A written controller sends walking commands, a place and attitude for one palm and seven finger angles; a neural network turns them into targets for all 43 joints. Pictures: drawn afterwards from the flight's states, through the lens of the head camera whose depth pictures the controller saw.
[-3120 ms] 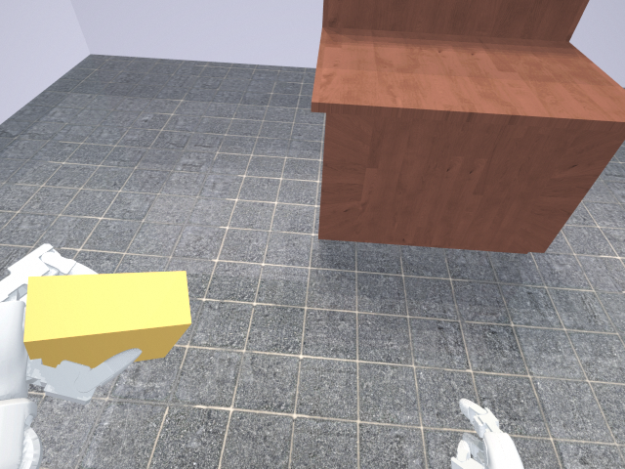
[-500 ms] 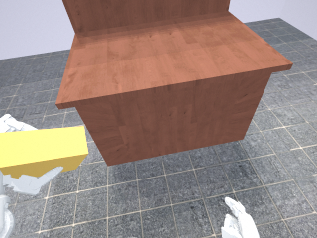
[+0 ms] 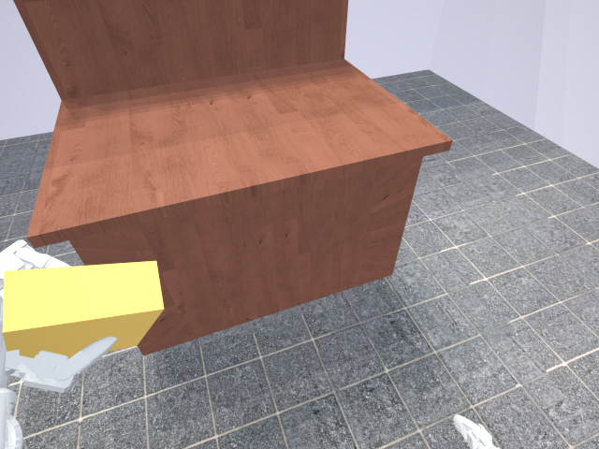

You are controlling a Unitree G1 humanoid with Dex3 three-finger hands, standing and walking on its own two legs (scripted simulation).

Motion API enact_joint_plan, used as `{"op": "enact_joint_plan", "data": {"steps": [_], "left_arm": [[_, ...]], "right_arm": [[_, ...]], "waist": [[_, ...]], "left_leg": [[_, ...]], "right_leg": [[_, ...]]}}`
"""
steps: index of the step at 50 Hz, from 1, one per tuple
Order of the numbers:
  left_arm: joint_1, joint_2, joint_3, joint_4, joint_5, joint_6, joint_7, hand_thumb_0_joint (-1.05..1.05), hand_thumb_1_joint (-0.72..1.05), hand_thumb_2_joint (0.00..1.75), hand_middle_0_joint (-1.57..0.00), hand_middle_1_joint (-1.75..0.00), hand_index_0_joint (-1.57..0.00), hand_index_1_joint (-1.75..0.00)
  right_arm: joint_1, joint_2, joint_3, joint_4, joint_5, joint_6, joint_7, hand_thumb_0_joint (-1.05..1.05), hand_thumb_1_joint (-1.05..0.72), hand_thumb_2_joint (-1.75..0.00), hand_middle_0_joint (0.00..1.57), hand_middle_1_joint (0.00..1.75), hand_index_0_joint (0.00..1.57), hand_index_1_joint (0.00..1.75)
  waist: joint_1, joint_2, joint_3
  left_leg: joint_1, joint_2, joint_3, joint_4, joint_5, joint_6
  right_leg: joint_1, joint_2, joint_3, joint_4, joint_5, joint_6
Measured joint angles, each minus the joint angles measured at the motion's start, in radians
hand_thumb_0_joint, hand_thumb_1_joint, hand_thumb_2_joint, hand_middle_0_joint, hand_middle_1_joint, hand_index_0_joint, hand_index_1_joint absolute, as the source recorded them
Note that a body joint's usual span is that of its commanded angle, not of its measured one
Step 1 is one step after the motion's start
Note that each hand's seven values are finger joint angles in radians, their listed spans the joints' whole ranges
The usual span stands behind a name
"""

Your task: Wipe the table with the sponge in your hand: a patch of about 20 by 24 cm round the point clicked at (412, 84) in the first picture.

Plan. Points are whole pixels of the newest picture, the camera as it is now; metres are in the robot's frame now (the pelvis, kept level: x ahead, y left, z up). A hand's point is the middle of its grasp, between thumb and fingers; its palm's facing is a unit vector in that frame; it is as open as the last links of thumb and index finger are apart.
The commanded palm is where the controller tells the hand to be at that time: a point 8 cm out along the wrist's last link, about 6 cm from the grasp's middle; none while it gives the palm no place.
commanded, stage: take the last steps up to it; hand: left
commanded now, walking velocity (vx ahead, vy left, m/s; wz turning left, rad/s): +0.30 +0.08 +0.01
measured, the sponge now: (105, 312) +0.22 +0.22 +0.15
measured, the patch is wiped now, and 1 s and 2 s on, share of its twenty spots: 0.00 0.00 0.00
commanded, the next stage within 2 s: come to a stop and stand still in 1.76 s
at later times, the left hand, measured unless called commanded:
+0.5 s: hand (75, 279) +0.25 +0.26 +0.16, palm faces +0.45 -0.80 -0.40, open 9.7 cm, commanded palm +0.20 +0.29 +0.19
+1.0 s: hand (123, 208) +0.36 +0.25 +0.17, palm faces +0.40 -0.82 -0.42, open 9.7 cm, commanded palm +0.31 +0.30 +0.19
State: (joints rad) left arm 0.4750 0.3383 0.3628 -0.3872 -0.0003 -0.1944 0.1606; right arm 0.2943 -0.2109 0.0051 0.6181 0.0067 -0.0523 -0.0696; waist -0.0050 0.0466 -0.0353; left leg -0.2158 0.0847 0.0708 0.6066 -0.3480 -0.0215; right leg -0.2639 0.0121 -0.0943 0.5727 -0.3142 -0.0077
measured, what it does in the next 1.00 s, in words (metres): walks ahead: left foot, then right foot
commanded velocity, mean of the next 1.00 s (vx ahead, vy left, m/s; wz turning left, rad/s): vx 0.30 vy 0.07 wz -0.02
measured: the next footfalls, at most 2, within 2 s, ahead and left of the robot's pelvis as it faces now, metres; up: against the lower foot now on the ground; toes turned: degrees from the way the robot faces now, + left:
left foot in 0.32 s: +0.07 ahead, +0.15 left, +0.00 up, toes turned +8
right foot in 0.58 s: +0.14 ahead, -0.10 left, +0.00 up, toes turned -8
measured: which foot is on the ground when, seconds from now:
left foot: down 0.00-0.02, up 0.04-0.30, down 0.32-0.60, up 0.62-0.96, down 0.98-1.00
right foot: down 0.00-0.34, up 0.36-0.56, down 0.58-1.00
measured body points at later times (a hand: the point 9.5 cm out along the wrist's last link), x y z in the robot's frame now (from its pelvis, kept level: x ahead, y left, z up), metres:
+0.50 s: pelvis +0.04 +0.01 +0.01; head +0.04 +0.00 +0.46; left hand +0.22 +0.30 +0.19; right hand +0.20 -0.21 -0.09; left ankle +0.04 +0.15 -0.73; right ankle +0.05 -0.09 -0.69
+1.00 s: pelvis +0.15 +0.02 +0.00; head +0.18 +0.02 +0.45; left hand +0.33 +0.29 +0.20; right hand +0.31 -0.25 -0.09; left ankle +0.21 +0.14 -0.73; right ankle +0.11 -0.09 -0.73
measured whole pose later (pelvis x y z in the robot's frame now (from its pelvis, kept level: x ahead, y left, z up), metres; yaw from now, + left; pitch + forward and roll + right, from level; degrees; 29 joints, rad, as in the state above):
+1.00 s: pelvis +0.15 +0.02 +0.00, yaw +0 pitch -1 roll +1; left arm 0.51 0.36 0.35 -0.56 -0.01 -0.23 0.17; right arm 0.23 -0.26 -0.04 0.60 -0.01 -0.06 -0.07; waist 0.01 -0.03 0.07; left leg -0.31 0.06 0.16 0.52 -0.18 0.01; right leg -0.19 -0.08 -0.12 0.62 -0.40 0.00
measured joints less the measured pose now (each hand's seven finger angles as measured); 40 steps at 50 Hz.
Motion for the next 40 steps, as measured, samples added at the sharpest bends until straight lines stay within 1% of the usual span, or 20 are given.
{"op": "enact_joint_plan", "data": {"steps": [1, 4, 6, 8, 10, 13, 16, 17, 20, 22, 23, 26, 29, 30, 31, 33, 35, 36, 38, 40], "left_arm": [[-0.015, -0.013, -0.014, 0.012, 0.005, 0.007, -0.001, 0.00, -0.45, 0.99, -0.80, -1.33, -0.80, -1.33], [-0.063, -0.044, -0.069, 0.022, 0.014, 0.016, -0.010, 0.00, -0.45, 0.99, -0.80, -1.33, -0.80, -1.33], [-0.079, -0.053, -0.092, 0.007, 0.015, 0.013, -0.017, 0.00, -0.45, 0.99, -0.80, -1.33, -0.80, -1.33], [-0.064, -0.042, -0.089, -0.027, 0.013, -0.002, -0.021, 0.00, -0.45, 0.99, -0.80, -1.33, -0.80, -1.33], [-0.035, -0.010, -0.067, -0.067, 0.010, -0.020, -0.022, 0.00, -0.45, 0.99, -0.80, -1.33, -0.80, -1.33], [0.001, 0.038, -0.021, -0.115, 0.000, -0.040, -0.013, 0.00, -0.45, 0.99, -0.80, -1.33, -0.80, -1.33], [0.018, 0.048, 0.007, -0.129, -0.015, -0.045, -0.001, 0.00, -0.45, 0.99, -0.80, -1.33, -0.80, -1.33], [0.014, 0.047, 0.014, -0.123, -0.019, -0.045, 0.001, 0.00, -0.45, 0.99, -0.80, -1.33, -0.80, -1.33], [-0.010, 0.029, 0.020, -0.057, -0.015, -0.039, 0.004, 0.00, -0.45, 0.99, -0.80, -1.33, -0.79, -1.33], [-0.029, 0.014, 0.010, -0.010, -0.006, -0.021, 0.000, 0.00, -0.45, 0.99, -0.80, -1.33, -0.79, -1.33], [-0.035, 0.005, 0.002, 0.001, -0.003, -0.011, -0.001, 0.00, -0.45, 0.99, -0.80, -1.33, -0.79, -1.33], [-0.029, -0.014, -0.024, -0.016, 0.001, 0.010, -0.003, 0.00, -0.45, 0.99, -0.80, -1.34, -0.79, -1.33], [-0.015, -0.001, -0.039, -0.068, 0.005, 0.005, -0.005, 0.00, -0.45, 1.00, -0.79, -1.34, -0.79, -1.33], [-0.020, 0.006, -0.042, -0.081, 0.009, 0.000, -0.006, 0.00, -0.45, 1.00, -0.79, -1.34, -0.79, -1.33], [-0.031, 0.009, -0.046, -0.089, 0.013, -0.006, -0.007, 0.00, -0.45, 1.00, -0.79, -1.34, -0.79, -1.33], [-0.060, 0.009, -0.055, -0.091, 0.009, -0.015, -0.013, 0.00, -0.45, 1.00, -0.79, -1.34, -0.79, -1.33], [-0.066, 0.005, -0.045, -0.089, 0.000, -0.027, -0.020, 0.00, -0.45, 1.00, -0.79, -1.34, -0.79, -1.33], [-0.055, 0.006, -0.033, -0.088, -0.004, -0.034, -0.022, 0.00, -0.45, 1.00, -0.79, -1.34, -0.79, -1.33], [-0.021, 0.012, -0.006, -0.081, -0.009, -0.048, -0.022, 0.00, -0.45, 1.00, -0.79, -1.34, -0.79, -1.33], [0.010, 0.022, 0.013, -0.075, -0.011, -0.054, -0.019, 0.00, -0.45, 1.00, -0.79, -1.34, -0.79, -1.33]], "right_arm": [[-0.001, 0.005, 0.006, 0.008, -0.001, -0.001, 0.002, 0.02, -0.91, -0.90, 0.20, 0.30, 0.20, 0.30], [-0.011, 0.017, 0.011, 0.043, -0.007, 0.000, 0.008, 0.02, -0.90, -0.90, 0.20, 0.30, 0.20, 0.30], [-0.028, 0.018, 0.014, 0.061, -0.012, 0.004, 0.013, 0.02, -0.90, -0.90, 0.20, 0.30, 0.20, 0.30], [-0.046, 0.015, 0.017, 0.061, -0.016, 0.007, 0.015, 0.02, -0.90, -0.90, 0.20, 0.30, 0.20, 0.30], [-0.058, 0.015, 0.016, 0.046, -0.018, 0.009, 0.016, 0.02, -0.90, -0.90, 0.20, 0.30, 0.20, 0.30], [-0.060, 0.009, 0.010, 0.016, -0.021, 0.006, 0.011, 0.02, -0.90, -0.90, 0.20, 0.30, 0.20, 0.30], [-0.053, -0.014, -0.005, -0.011, -0.017, -0.002, 0.002, 0.02, -0.90, -0.90, 0.20, 0.30, 0.20, 0.30], [-0.055, -0.015, -0.011, -0.013, -0.015, -0.004, -0.003, 0.02, -0.90, -0.90, 0.20, 0.30, 0.20, 0.30], [-0.063, 0.001, -0.017, -0.003, -0.008, -0.010, -0.006, 0.02, -0.91, -0.90, 0.20, 0.30, 0.20, 0.30], [-0.062, 0.017, -0.012, 0.005, -0.006, -0.020, -0.003, 0.02, -0.91, -0.90, 0.20, 0.30, 0.20, 0.30], [-0.061, 0.023, -0.008, 0.008, -0.004, -0.025, 0.000, 0.02, -0.91, -0.90, 0.20, 0.30, 0.20, 0.30], [-0.061, 0.041, 0.009, 0.008, -0.004, -0.044, 0.009, 0.02, -0.91, -0.90, 0.20, 0.30, 0.20, 0.30], [-0.061, 0.053, 0.023, 0.000, -0.009, -0.058, 0.016, 0.02, -0.90, -0.90, 0.20, 0.30, 0.20, 0.30], [-0.064, 0.052, 0.024, -0.002, -0.009, -0.059, 0.017, 0.02, -0.90, -0.90, 0.20, 0.30, 0.20, 0.30], [-0.073, 0.047, 0.021, 0.005, -0.009, -0.055, 0.018, 0.02, -0.90, -0.90, 0.20, 0.30, 0.20, 0.30], [-0.095, 0.037, 0.013, 0.032, -0.010, -0.041, 0.020, 0.02, -0.90, -0.90, 0.20, 0.30, 0.20, 0.30], [-0.110, 0.024, 0.004, 0.050, -0.011, -0.025, 0.024, 0.02, -0.90, -0.90, 0.20, 0.30, 0.20, 0.30], [-0.115, 0.017, 0.002, 0.051, -0.011, -0.015, 0.025, 0.02, -0.90, -0.90, 0.20, 0.30, 0.20, 0.30], [-0.120, 0.006, -0.003, 0.044, -0.011, -0.001, 0.025, 0.02, -0.90, -0.90, 0.20, 0.30, 0.20, 0.30], [-0.115, -0.004, -0.008, 0.031, -0.012, 0.006, 0.024, 0.02, -0.91, -0.90, 0.20, 0.30, 0.20, 0.30]], "waist": [[0.001, 0.009, 0.007], [0.003, 0.004, 0.023], [0.009, -0.013, 0.040], [0.005, -0.031, 0.056], [-0.005, -0.049, 0.067], [-0.009, -0.067, 0.074], [-0.005, -0.051, 0.068], [0.000, -0.057, 0.069], [0.008, -0.063, 0.058], [0.003, -0.052, 0.047], [0.005, -0.047, 0.047], [0.016, -0.037, 0.060], [0.022, -0.031, 0.082], [0.022, -0.020, 0.091], [0.018, -0.006, 0.100], [0.013, 0.000, 0.114], [0.015, -0.007, 0.117], [0.012, -0.010, 0.116], [-0.001, -0.017, 0.111], [-0.012, -0.029, 0.108]], "left_leg": [[-0.006, 0.006, -0.006, 0.024, -0.013, 0.003], [-0.073, -0.013, -0.026, 0.179, -0.107, 0.026], [-0.133, -0.030, -0.027, 0.314, -0.114, 0.025], [-0.166, -0.032, -0.017, 0.342, -0.087, 0.024], [-0.166, -0.025, -0.003, 0.266, -0.065, 0.025], [-0.118, -0.016, 0.017, 0.084, -0.023, 0.028], [-0.035, -0.016, 0.037, -0.087, 0.049, 0.030], [-0.026, -0.022, 0.045, -0.093, 0.101, 0.023], [-0.013, -0.027, 0.061, -0.064, 0.082, 0.015], [-0.004, -0.022, 0.050, -0.073, 0.069, 0.018], [0.003, -0.018, 0.046, -0.081, 0.068, 0.017], [0.025, -0.004, 0.047, -0.091, 0.061, 0.002], [0.025, 0.012, 0.046, -0.040, 0.019, -0.021], [0.010, 0.023, 0.038, 0.007, -0.010, -0.017], [-0.019, 0.031, 0.024, 0.086, -0.047, 0.000], [-0.108, 0.006, -0.013, 0.308, -0.101, 0.012], [-0.184, -0.018, -0.021, 0.468, -0.087, 0.009], [-0.215, -0.022, -0.019, 0.506, -0.070, 0.006], [-0.260, -0.018, -0.012, 0.509, -0.031, 0.000], [-0.274, -0.008, 0.004, 0.422, 0.001, -0.002]], "right_leg": [[0.002, 0.003, -0.010, 0.001, 0.045, -0.013], [-0.009, -0.009, -0.029, 0.035, 0.027, -0.049], [-0.006, -0.023, -0.028, 0.020, 0.027, -0.055], [0.001, -0.033, -0.018, -0.015, 0.051, -0.051], [0.006, -0.043, -0.010, -0.046, 0.069, -0.046], [0.010, -0.054, -0.002, -0.057, 0.071, -0.036], [0.005, -0.053, 0.003, -0.012, 0.036, -0.017], [-0.003, -0.058, 0.016, 0.026, 0.007, -0.012], [-0.073, -0.050, 0.044, 0.251, -0.149, 0.003], [-0.116, -0.047, 0.032, 0.351, -0.164, 0.014], [-0.127, -0.049, 0.023, 0.357, -0.158, 0.019], [-0.120, -0.062, -0.006, 0.255, -0.121, 0.028], [-0.056, -0.060, -0.038, 0.062, -0.052, 0.028], [-0.044, -0.051, -0.049, 0.033, 0.023, 0.009], [-0.047, -0.044, -0.062, 0.051, 0.048, -0.018], [-0.045, -0.047, -0.076, 0.077, 0.023, -0.051], [-0.029, -0.050, -0.069, 0.051, 0.011, -0.060], [-0.019, -0.050, -0.064, 0.027, 0.019, -0.056], [0.001, -0.051, -0.055, -0.025, 0.038, -0.051], [0.023, -0.056, -0.050, -0.068, 0.049, -0.049]]}}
